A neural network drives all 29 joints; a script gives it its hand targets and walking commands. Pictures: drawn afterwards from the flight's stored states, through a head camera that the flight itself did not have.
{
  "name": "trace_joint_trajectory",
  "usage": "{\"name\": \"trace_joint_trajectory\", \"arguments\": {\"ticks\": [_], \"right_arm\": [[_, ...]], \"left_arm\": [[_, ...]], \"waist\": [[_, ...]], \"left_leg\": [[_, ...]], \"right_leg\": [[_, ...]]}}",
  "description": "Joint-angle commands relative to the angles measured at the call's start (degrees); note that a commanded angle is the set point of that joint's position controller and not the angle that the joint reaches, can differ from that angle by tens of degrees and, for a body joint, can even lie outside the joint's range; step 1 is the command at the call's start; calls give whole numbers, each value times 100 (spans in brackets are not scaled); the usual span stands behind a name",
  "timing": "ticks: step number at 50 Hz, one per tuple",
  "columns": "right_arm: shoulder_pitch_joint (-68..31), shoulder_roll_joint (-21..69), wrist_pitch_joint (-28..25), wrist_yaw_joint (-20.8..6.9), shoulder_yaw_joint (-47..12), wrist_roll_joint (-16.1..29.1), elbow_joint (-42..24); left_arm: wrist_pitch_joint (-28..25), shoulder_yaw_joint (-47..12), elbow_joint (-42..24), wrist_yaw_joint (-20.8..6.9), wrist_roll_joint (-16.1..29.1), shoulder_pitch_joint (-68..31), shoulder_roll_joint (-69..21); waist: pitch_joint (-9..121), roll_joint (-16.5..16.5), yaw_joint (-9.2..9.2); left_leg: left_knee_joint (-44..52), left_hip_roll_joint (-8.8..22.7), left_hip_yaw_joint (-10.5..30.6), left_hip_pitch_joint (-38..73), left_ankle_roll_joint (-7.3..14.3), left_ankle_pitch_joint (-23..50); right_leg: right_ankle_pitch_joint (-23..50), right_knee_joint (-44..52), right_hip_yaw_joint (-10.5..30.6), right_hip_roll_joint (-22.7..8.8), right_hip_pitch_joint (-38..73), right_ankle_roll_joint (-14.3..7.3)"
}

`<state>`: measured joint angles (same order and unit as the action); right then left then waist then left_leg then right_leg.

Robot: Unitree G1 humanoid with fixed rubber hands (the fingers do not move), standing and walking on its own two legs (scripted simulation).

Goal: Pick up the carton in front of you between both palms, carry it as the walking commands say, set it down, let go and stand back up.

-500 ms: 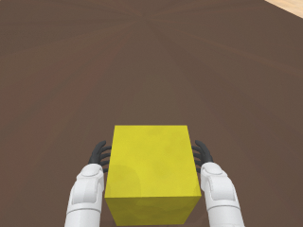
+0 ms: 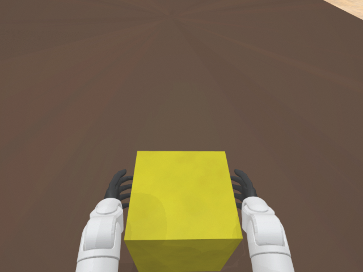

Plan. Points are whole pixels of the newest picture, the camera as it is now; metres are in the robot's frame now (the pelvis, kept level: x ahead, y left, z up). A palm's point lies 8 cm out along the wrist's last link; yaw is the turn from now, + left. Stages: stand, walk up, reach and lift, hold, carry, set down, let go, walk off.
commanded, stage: hold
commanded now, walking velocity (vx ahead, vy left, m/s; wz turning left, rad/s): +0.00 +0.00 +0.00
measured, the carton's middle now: (180, 214) +0.29 +0.00 -0.04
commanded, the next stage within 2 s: set down in 0.16 s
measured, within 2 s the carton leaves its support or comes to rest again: neither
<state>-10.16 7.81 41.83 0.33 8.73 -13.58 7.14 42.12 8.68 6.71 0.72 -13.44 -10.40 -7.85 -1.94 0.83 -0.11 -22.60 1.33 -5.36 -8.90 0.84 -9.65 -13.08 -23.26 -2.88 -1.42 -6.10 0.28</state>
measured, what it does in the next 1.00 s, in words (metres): lowers itself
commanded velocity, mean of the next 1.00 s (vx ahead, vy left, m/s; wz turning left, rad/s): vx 0.00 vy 0.00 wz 0.00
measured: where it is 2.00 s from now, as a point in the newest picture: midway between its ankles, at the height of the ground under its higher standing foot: outside the picture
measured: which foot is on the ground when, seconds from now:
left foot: down 0.00-1.00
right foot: down 0.00-1.00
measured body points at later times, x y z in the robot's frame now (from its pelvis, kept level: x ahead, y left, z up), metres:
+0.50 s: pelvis -0.04 +0.00 -0.02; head -0.04 +0.01 +0.43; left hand +0.32 +0.12 +0.01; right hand +0.30 -0.18 +0.01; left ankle +0.04 +0.10 -0.74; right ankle +0.00 -0.12 -0.74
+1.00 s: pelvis -0.05 +0.00 -0.13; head +0.18 -0.01 +0.26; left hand +0.39 +0.11 -0.22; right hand +0.36 -0.19 -0.21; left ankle +0.04 +0.10 -0.74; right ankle +0.00 -0.12 -0.74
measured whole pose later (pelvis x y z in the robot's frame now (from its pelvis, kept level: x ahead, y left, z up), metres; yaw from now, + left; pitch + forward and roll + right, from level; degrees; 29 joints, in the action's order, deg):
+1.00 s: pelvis -0.05 +0.00 -0.13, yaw -4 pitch +34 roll -1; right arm -36.9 6.8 11.1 2.4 23.3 -10.2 29.1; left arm 11.2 20.7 31.3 1.4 -11.3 -38.6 -4.4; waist 5.8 0.3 -1.1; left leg -69.3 -1.5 1.1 -81.7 0.4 -22.0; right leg -24.8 -70.2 0.3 2.0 -79.8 -0.1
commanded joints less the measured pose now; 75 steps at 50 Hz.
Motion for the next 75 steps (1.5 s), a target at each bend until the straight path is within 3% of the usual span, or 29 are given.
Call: {"name": "trace_joint_trajectory", "arguments": {"ticks": [1, 10, 17, 18, 19, 25, 29, 33, 38, 43, 45, 53, 61, 75], "right_arm": [[-2339, 4851, -279, -1130, -2825, 1204, -387], [-2855, 4882, -297, -1194, -2508, 1068, 35], [-4714, 5108, -770, -1363, -1326, 473, 1850], [-4900, 5050, -843, -1354, -1057, 321, 2129], [-5214, 4994, -940, -1342, -774, 203, 2321], [-5216, 3996, -1339, -1052, 834, -750, 3181], [-5124, 3445, -1782, -959, 1093, -915, 3150], [-5254, 3633, -2497, -953, 624, -680, 3101], [-5602, 4463, -3337, -980, -618, -26, 2896], [-5808, 4855, -3528, -915, -1970, 685, 2108], [-5738, 4899, -3437, -887, -2176, 821, 2011], [-5890, 5010, -2843, -1053, -1571, 669, 2678], [-6524, 4732, -2874, -1005, -1066, 583, 3043], [-8086, 4373, -2764, -875, -1226, 981, 2812]], "left_arm": [[-238, -2912, -410, -1096, 1177, -2237, -4807], [-229, -2640, -34, -1222, 1068, -2767, -4887], [-676, -1523, 1723, -1553, 590, -4814, -5029], [-753, -1293, 2005, -1552, 479, -5006, -5017], [-840, -1055, 2296, -1544, 350, -5257, -5046], [-1267, 620, 3361, -1227, -682, -5183, -4049], [-1794, 1053, 3442, -1078, -1009, -4952, -3360], [-2538, 690, 3384, -1014, -822, -5123, -3460], [-3384, -638, 3159, -1030, -141, -5550, -4293], [-3575, -2117, 2369, -976, 606, -5869, -4816], [-3480, -2339, 2224, -940, 746, -5814, -4842], [-2881, -1681, 2989, -1085, 448, -5818, -4889], [-2909, -1192, 3436, -1018, 375, -6416, -4650], [-2776, -1470, 3306, -815, 794, -7981, -4349]], "waist": [[1587, -129, 62], [959, -44, 9], [608, 164, 3], [548, 53, 23], [621, -47, -24], [376, -208, -63], [777, -156, -4], [1637, -59, 29], [3740, -40, -47], [6736, -175, -143], [7083, -194, -149], [5622, -236, -104], [5794, -230, -131], [6889, -324, -151]], "left_leg": [[118, -554, 1041, 1721, 13, 1879], [202, -508, 999, 1364, 87, 461], [-129, -514, 999, 651, 107, -1436], [-115, -497, 999, 299, 101, -1433], [-156, -477, 1030, 259, 96, -1717], [-663, -555, 959, -535, 103, -1612], [-1291, -683, 872, -1308, 134, -917], [-1933, -761, 876, -1903, 117, -337], [-2982, -870, 892, -2408, 18, 695], [-4034, -915, 907, -2519, -90, 2003], [-4268, -935, 877, -2859, -134, 1953], [-4689, -1014, 737, -4976, -123, 184], [-5470, -1076, 700, -5965, -132, 199], [-6838, -1098, 528, -6673, -189, -153]], "right_leg": [[1541, 384, 882, 616, -55, -175], [288, 536, 867, 497, -299, -277], [-1555, 304, 828, 360, -691, -395], [-1342, 142, 769, 397, -522, -397], [-1597, 72, 786, 413, -617, -374], [-1387, -548, 646, 508, -1496, -327], [-813, -1139, 554, 607, -2320, -236], [-307, -1774, 539, 756, -2968, -140], [731, -2789, 550, 896, -3554, -10], [1849, -3786, 518, 995, -4064, 142], [1797, -4010, 499, 1018, -4366, 171], [280, -4565, 382, 1043, -6101, 133], [293, -5337, 311, 1093, -7119, 148], [-233, -6717, 50, 1164, -8214, 178]]}}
